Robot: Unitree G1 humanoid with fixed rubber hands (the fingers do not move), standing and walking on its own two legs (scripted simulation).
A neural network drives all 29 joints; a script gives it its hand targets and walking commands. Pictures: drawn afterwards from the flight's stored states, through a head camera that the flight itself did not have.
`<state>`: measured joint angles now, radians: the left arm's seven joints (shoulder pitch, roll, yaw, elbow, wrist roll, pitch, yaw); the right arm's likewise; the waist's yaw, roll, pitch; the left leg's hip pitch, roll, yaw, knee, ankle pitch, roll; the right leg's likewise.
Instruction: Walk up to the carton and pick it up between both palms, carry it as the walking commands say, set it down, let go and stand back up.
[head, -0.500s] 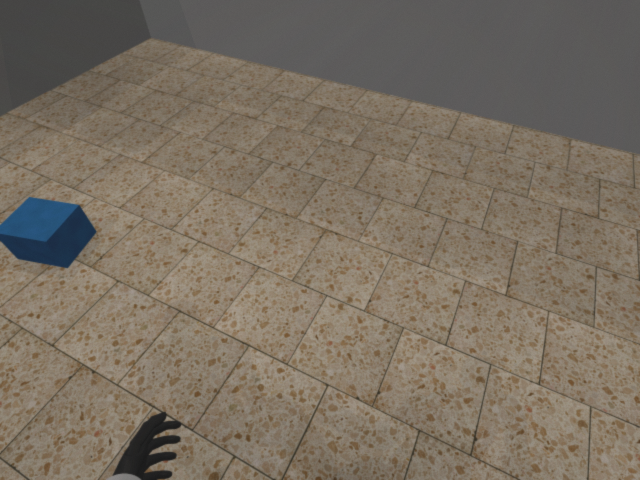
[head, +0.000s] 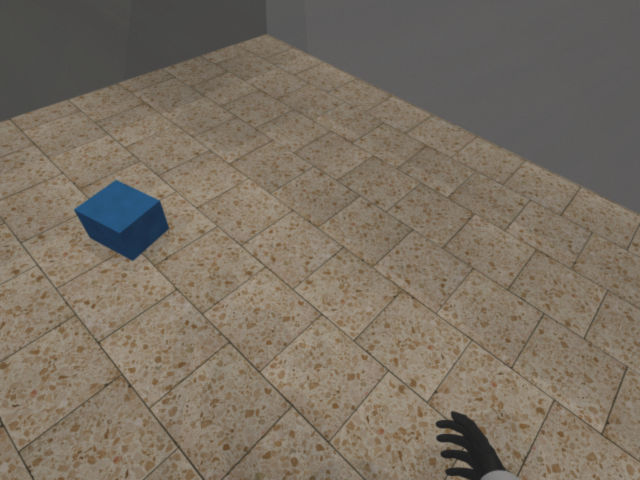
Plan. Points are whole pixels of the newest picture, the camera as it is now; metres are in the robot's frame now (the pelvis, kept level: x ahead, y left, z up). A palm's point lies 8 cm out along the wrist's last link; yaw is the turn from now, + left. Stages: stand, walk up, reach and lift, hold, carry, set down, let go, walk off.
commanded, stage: walk up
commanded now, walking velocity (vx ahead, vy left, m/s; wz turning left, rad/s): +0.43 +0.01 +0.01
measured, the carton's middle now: (124, 219) +1.08 +0.82 -0.68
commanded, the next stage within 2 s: none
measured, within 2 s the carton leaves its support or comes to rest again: neither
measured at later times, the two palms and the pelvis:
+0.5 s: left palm (235, 277) +0.46 +0.18 -0.09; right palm out of the picture +0.14 -0.26 -0.13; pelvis +0.24 -0.02 +0.00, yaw +0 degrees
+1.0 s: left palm (181, 334) +0.37 +0.26 -0.14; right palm (420, 208) +0.69 -0.16 -0.09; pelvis +0.47 +0.03 +0.00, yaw +6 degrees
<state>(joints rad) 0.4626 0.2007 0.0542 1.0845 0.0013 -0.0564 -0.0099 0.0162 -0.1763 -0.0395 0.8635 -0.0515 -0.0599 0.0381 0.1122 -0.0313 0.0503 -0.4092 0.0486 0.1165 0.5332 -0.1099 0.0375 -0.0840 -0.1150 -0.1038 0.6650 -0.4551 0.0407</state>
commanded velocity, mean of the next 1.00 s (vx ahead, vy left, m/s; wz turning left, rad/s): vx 0.42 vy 0.00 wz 0.10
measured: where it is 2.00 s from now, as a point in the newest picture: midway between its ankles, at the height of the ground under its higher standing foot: (286, 365)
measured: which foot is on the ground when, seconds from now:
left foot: down 0.00-0.50, up 0.52-0.98, down 1.00-1.00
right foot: up 0.00-0.46, down 0.48-0.98, up 1.00-1.00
